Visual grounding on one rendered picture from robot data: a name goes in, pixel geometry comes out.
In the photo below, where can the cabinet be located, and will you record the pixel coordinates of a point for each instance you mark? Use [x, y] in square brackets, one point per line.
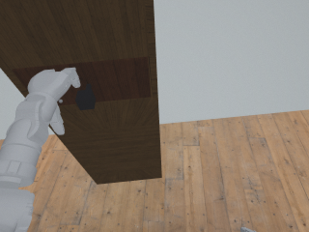
[117, 141]

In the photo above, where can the left robot hand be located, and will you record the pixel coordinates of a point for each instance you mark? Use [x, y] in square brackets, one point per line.
[55, 84]

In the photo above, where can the robot left forearm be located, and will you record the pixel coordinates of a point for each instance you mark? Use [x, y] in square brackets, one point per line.
[20, 151]

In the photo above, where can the handle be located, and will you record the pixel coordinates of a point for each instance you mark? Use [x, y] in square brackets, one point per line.
[85, 99]

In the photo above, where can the drawer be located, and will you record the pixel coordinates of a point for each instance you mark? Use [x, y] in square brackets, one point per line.
[111, 80]

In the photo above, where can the robot left upper arm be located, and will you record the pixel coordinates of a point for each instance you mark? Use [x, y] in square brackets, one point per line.
[16, 209]

